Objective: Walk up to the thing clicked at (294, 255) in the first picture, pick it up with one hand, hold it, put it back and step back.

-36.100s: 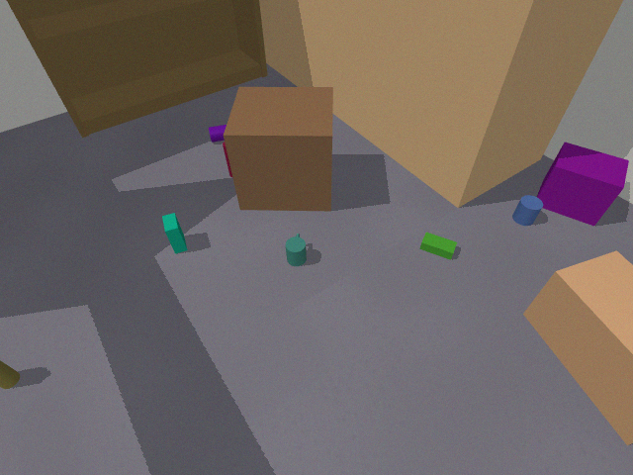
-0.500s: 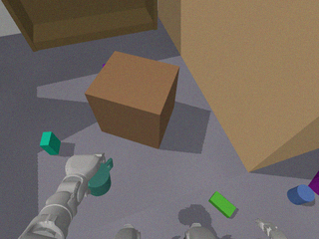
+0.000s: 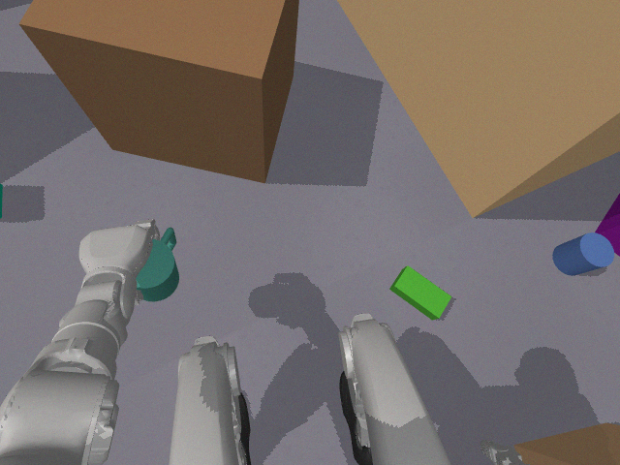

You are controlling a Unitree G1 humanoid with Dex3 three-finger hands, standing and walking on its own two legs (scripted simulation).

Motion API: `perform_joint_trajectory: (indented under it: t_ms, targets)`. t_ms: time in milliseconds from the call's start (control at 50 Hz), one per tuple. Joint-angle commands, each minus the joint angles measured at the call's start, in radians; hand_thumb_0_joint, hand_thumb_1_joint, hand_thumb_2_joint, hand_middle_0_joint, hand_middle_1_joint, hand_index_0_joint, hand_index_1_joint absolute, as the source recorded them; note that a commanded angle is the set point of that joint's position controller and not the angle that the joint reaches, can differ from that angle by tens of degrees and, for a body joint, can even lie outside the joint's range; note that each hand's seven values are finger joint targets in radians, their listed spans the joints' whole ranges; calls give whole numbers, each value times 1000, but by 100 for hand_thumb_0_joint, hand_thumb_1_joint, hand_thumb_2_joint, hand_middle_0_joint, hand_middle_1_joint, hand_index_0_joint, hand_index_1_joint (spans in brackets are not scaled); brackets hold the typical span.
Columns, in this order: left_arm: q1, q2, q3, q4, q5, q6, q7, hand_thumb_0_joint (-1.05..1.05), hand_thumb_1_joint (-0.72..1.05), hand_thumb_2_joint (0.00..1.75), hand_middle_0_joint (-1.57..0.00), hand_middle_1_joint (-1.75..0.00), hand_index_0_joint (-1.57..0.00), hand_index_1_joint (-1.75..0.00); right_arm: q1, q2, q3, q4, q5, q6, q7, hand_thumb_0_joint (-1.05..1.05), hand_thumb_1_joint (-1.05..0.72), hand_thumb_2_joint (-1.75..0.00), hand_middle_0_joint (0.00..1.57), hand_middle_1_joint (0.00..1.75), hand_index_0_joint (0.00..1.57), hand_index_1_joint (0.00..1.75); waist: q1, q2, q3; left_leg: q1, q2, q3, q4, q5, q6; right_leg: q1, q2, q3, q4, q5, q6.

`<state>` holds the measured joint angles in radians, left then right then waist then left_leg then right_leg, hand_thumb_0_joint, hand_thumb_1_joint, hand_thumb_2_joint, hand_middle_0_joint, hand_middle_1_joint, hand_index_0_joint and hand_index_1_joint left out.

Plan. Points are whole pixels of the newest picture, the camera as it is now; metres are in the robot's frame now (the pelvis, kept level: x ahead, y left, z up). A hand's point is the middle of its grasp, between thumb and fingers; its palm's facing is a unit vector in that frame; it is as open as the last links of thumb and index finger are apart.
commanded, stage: crouch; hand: left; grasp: from above
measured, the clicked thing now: (156, 262) +0.43 +0.20 -0.22
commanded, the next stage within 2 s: lower in 0.96 s
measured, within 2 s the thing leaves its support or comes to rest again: rests again in 1.50 s
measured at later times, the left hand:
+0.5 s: hand (150, 271) +0.43 +0.23 -0.28, palm faces -0.47 -0.02 -0.88, open 10.4 cm
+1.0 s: hand (161, 276) +0.44 +0.22 -0.34, palm faces -0.47 -0.02 -0.88, open 10.3 cm
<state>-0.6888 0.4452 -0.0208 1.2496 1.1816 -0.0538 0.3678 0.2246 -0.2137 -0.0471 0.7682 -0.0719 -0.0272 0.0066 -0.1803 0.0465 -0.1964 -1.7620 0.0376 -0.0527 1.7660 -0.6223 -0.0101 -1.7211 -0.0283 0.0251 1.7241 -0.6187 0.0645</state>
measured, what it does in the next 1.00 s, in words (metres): lowers itself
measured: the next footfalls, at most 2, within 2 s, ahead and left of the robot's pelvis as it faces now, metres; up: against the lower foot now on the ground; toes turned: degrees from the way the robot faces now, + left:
none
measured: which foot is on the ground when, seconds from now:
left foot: down 0.00-1.00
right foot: down 0.00-1.00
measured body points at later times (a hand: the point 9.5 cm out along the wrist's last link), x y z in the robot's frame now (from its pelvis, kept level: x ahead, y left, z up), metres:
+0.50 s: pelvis -0.01 -0.01 -0.10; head +0.22 +0.03 +0.28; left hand +0.45 +0.23 -0.23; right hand +0.05 -0.29 -0.21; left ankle +0.07 +0.12 -0.49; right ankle +0.07 -0.16 -0.49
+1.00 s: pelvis -0.02 -0.01 -0.16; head +0.22 +0.03 +0.22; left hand +0.46 +0.22 -0.29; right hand +0.00 -0.28 -0.27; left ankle +0.07 +0.12 -0.49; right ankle +0.07 -0.15 -0.49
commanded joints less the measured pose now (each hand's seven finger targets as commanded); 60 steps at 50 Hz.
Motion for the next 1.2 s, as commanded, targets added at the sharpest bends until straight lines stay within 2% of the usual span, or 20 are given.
perform_joint_trajectory:
  t_ms: [0, 180, 200, 260, 280, 320, 360, 460, 540, 720, 780, 840, 880, 900, 980, 1020, 1080, 1120, 1140, 1180]
  targets:
    - [-434, 280, 61, -245, 6, -36, 76, 0, 51, 91, -88, -87, -90, -84, 134, -230, -66, -60, -14, -37, -5, 0, -90, -90, 20, 30, 20, 30, -2, 152, -682, 457, -39, 15, -137, 154, 21, 196, 26, -96, -121, 180, -92]
    - [-489, 317, 90, -228, 36, -43, 139, 0, 51, 95, -90, -84, -92, -83, 149, -242, -56, -42, -42, -64, 26, 0, -91, -90, 20, 30, 20, 30, -18, 226, -726, 438, -32, 17, 7, 240, 10, 61, 18, -107, 16, 245, -92]
    - [-501, 299, 82, -220, 37, -41, 137, 0, 53, 97, -92, -86, -93, -85, 152, -239, -52, -40, -47, -66, 31, 0, -91, -90, 20, 30, 20, 30, -27, 238, -716, 420, -33, 26, 31, 255, 11, 59, 16, -106, 24, 262, -89]
    - [-504, 340, 97, -179, 44, -27, 138, 0, 56, 100, -94, -86, -95, -85, 148, -247, -51, -43, -49, -63, 39, 0, -91, -90, 20, 30, 20, 30, -19, 228, -725, 371, -33, 37, 71, 243, 18, 64, 25, -107, 45, 265, -89]
    - [-496, 303, 85, -158, 35, -20, 134, 0, 57, 104, -96, -87, -96, -87, 155, -243, -46, -44, -52, -66, 44, 0, -91, -90, 20, 30, 20, 30, -30, 223, -711, 369, -33, 30, 72, 246, 14, 55, 21, -111, 58, 263, -89]
    - [-499, 302, 85, -130, 31, -13, 123, 0, 57, 106, -96, -89, -96, -89, 152, -252, -45, -43, -54, -68, 49, 0, -91, -90, 20, 30, 20, 30, -35, 230, -685, 347, -31, 29, 84, 235, 14, 29, 24, -116, 70, 252, -90]
    - [-490, 332, 97, -101, 33, -7, 113, 0, 57, 101, -94, -88, -95, -87, 145, -259, -46, -52, -49, -68, 55, 0, -91, -90, 20, 30, 20, 30, -21, 244, -679, 327, -31, 25, 92, 224, 11, 5, 25, -123, 99, 235, -95]
    - [-501, 341, 90, -83, 16, -15, 79, 0, 56, 98, -94, -87, -95, -86, 137, -256, -38, -57, -45, -60, 69, 0, -91, -90, 20, 30, 20, 30, -33, 189, -649, 208, -34, 40, 148, 178, 28, 30, 37, -120, 118, 225, -86]
    - [-531, 358, 93, -95, 19, -40, 64, 0, 57, 96, -93, -87, -94, -86, 144, -267, -43, -56, -43, -57, 75, 0, -91, -90, 20, 30, 20, 30, -43, 225, -644, 196, -34, 32, 168, 170, 21, -22, 36, -129, 163, 206, -92]
    - [-583, 428, 136, -105, 43, -81, 103, 0, 53, 88, -91, -81, -92, -79, 152, -282, -38, -35, -53, -56, 83, 0, -91, -90, 20, 30, 20, 30, -50, 267, -632, 179, -33, 27, 216, 132, 16, -120, 36, -138, 230, 170, -98]
    - [-612, 415, 126, -81, 55, -86, 118, 0, 52, 89, -90, -81, -92, -79, 159, -280, -32, -31, -59, -61, 87, 0, -91, -90, 20, 30, 20, 30, -68, 275, -628, 160, -36, 32, 238, 103, 18, -139, 36, -141, 242, 149, -98]
    - [-618, 451, 141, -53, 56, -83, 134, 0, 53, 90, -92, -79, -92, -78, 155, -283, -25, -27, -62, -65, 87, 0, -91, -90, 20, 30, 20, 30, -62, 261, -623, 115, -38, 44, 256, 72, 25, -139, 39, -138, 243, 124, -95]
    - [-628, 431, 125, -49, 52, -82, 134, 0, 52, 89, -90, -81, -92, -80, 155, -278, -18, -22, -66, -66, 90, 0, -91, -90, 20, 30, 20, 30, -66, 265, -643, 112, -37, 42, 268, 87, 24, -131, 43, -142, 257, 140, -96]
    - [-630, 461, 139, -31, 58, -79, 137, 0, 52, 90, -90, -81, -91, -80, 156, -288, -19, -17, -63, -66, 88, 0, -91, -90, 20, 30, 20, 30, -63, 253, -641, 100, -37, 42, 274, 82, 28, -143, 44, -142, 258, 136, -95]
    - [-626, 455, 136, 19, 56, -69, 138, 0, 53, 91, -92, -80, -92, -79, 156, -292, -11, -13, -65, -67, 88, 0, -91, -90, 20, 30, 20, 30, -65, 249, -600, 66, -39, 39, 281, 62, 28, -175, 43, -148, 275, 119, -96]
    - [-640, 420, 108, 40, 53, -70, 128, 0, 53, 90, -93, -79, -93, -79, 157, -287, -3, -9, -66, -70, 93, 0, -91, -90, 20, 30, 20, 30, -79, 261, -577, 65, -37, 35, 292, 68, 25, -197, 44, -152, 288, 123, -99]
    - [-620, 450, 125, 60, 56, -71, 122, 0, 53, 92, -95, -75, -95, -76, 159, -296, 0, -11, -67, -68, 97, 0, -91, -90, 20, 30, 20, 30, -75, 250, -588, 52, -41, 33, 311, 101, 25, -178, 42, -153, 304, 151, -95]
    - [-637, 418, 97, 100, 55, -79, 113, 0, 52, 95, -96, -77, -94, -78, 161, -289, 13, 2, -70, -68, 102, 0, -91, -90, 20, 30, 20, 30, -90, 211, -557, 4, -40, 35, 338, 110, 32, -165, 50, -153, 303, 169, -89]
    - [-644, 424, 102, 114, 61, -84, 113, 0, 54, 94, -96, -77, -95, -78, 171, -294, 15, 3, -74, -69, 105, 0, -91, -90, 20, 30, 20, 30, -99, 203, -540, -7, -42, 34, 348, 114, 33, -169, 47, -156, 310, 172, -88]
    - [-615, 444, 117, 133, 53, -93, 116, 0, 55, 90, -96, -76, -96, -77, 167, -297, 21, -3, -77, -74, 110, 0, -91, -90, 20, 30, 20, 30, -85, 208, -540, -8, -43, 29, 355, 128, 31, -168, 48, -163, 329, 179, -90]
